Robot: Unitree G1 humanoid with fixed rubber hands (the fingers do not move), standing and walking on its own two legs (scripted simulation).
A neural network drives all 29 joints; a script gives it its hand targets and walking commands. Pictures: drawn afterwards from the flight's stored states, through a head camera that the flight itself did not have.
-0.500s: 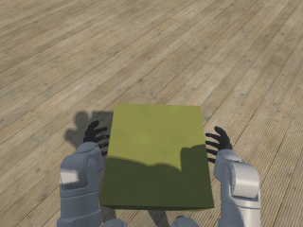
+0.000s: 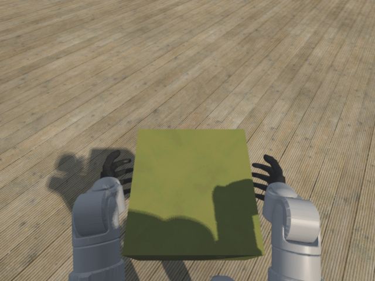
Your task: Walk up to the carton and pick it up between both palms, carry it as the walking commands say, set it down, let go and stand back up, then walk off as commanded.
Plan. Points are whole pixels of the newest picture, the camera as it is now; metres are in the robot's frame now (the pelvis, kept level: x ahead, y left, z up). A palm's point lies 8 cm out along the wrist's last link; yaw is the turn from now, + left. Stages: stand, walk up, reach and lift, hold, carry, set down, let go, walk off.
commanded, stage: carry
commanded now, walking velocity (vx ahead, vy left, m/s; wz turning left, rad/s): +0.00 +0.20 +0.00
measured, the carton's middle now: (191, 194) +0.31 -0.01 +0.00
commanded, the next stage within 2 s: none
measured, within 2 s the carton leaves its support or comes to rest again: neither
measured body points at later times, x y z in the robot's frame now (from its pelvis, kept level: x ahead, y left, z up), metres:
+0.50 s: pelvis -0.04 +0.04 +0.00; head -0.03 +0.06 +0.45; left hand +0.26 +0.19 +0.06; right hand +0.23 -0.13 +0.07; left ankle +0.00 +0.13 -0.72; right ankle -0.05 -0.15 -0.68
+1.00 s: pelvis -0.10 +0.10 +0.00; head -0.08 +0.12 +0.45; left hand +0.21 +0.24 +0.05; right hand +0.17 -0.09 +0.06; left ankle -0.05 +0.18 -0.72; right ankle -0.10 -0.09 -0.70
